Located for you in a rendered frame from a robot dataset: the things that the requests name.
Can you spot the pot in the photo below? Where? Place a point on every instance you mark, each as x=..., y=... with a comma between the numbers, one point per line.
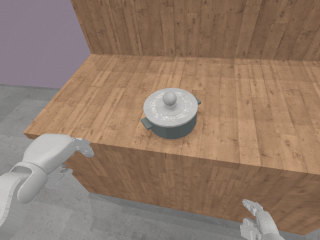
x=171, y=132

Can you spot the robot left forearm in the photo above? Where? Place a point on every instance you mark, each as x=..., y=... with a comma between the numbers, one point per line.
x=18, y=189

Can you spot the left robot hand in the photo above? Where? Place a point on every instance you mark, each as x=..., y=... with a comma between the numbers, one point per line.
x=50, y=150

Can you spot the lid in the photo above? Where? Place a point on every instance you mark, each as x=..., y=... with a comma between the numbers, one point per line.
x=170, y=116

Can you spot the knob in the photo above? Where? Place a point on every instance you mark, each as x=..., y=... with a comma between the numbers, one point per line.
x=169, y=98

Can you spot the table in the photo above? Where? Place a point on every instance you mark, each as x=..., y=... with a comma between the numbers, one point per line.
x=255, y=67

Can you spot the right robot hand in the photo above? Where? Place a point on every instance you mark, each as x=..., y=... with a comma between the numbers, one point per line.
x=254, y=230

